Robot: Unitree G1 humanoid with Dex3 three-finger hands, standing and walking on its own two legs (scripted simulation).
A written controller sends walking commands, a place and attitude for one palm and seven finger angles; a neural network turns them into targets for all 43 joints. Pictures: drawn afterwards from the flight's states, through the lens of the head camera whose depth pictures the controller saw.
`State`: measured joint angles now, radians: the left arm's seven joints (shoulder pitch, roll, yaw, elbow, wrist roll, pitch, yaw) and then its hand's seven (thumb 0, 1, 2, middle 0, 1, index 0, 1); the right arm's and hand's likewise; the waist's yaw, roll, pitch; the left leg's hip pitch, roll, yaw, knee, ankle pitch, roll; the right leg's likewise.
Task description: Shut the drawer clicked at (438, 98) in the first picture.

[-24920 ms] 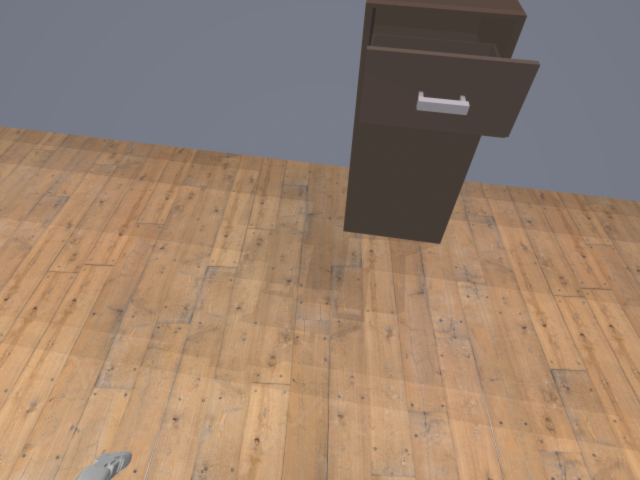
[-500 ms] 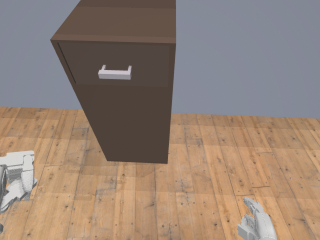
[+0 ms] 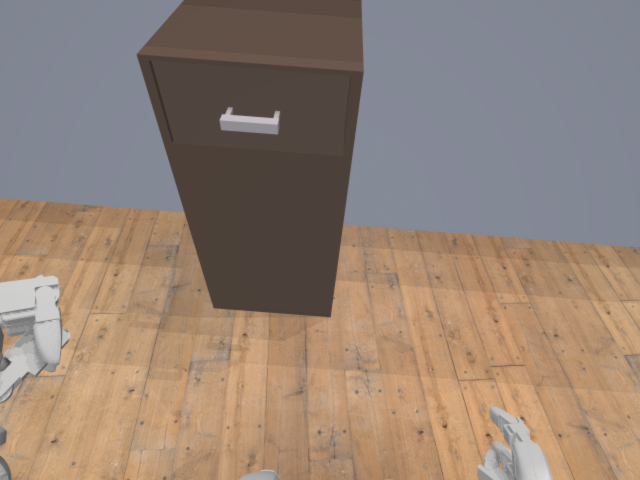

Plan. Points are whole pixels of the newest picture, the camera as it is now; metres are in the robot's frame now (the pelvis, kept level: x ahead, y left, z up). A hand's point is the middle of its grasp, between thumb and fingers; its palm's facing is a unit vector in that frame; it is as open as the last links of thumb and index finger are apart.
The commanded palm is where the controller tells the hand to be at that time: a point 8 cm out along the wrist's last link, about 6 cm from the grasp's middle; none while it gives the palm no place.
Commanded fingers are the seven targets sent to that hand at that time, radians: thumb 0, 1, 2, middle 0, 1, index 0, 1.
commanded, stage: step back with the hand held close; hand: left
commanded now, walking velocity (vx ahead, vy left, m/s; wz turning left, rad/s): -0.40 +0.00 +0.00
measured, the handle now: (251, 118) +0.75 +0.17 +0.05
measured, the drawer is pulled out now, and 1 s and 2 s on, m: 0.00 0.00 0.00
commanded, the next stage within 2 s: stop stepping back and stand still in 0.40 s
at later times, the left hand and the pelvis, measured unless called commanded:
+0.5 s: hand out of the picture +0.07 +0.24 +0.18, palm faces +0.35 -0.81 -0.48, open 3.2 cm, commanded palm +0.01 +0.28 +0.19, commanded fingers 0.00 0.90 0.90 -1.40 -1.60 -1.40 -1.60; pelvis -0.12 -0.01 +0.00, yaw +1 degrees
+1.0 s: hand out of the picture +0.01 +0.24 +0.18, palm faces +0.34 -0.82 -0.46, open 3.2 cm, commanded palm -0.05 +0.29 +0.19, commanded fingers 0.00 0.90 0.90 -1.40 -1.60 -1.40 -1.60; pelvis -0.19 +0.01 +0.01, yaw +0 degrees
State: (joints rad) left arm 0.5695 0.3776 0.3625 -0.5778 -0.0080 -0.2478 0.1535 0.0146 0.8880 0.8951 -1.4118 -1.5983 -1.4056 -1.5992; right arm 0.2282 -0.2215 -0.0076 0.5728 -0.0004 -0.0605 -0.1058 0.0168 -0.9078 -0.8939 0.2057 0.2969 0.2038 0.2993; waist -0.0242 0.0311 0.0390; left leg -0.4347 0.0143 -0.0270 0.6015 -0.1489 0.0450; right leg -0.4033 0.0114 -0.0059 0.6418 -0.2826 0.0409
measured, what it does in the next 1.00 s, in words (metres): walks backwards: right foot, then left foot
